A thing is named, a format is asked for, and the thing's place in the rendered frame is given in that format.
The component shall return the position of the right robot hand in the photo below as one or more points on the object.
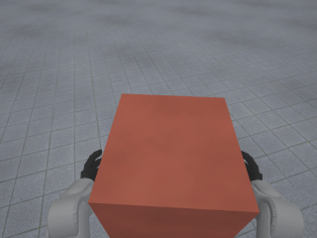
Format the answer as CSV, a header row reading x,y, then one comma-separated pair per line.
x,y
252,167

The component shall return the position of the robot left forearm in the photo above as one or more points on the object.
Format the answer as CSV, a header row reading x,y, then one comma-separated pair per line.
x,y
68,216

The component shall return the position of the carton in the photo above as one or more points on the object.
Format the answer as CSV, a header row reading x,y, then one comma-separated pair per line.
x,y
172,167

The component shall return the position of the left robot hand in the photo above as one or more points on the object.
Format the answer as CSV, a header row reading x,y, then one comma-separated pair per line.
x,y
91,166

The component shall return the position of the robot right forearm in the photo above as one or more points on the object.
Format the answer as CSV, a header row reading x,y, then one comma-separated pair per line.
x,y
278,218

